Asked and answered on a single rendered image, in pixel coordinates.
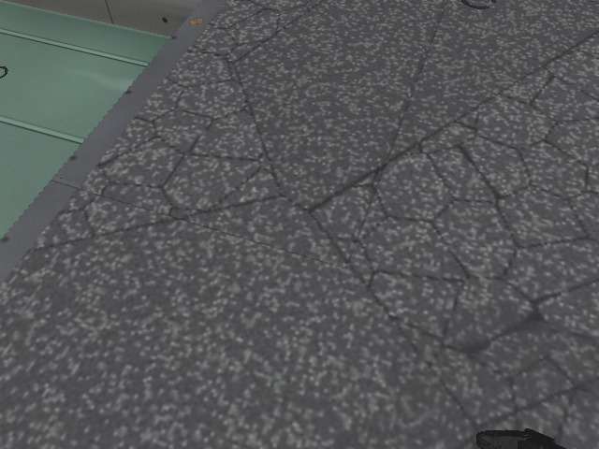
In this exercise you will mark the robot right hand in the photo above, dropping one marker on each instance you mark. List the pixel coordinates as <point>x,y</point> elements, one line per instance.
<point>515,439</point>

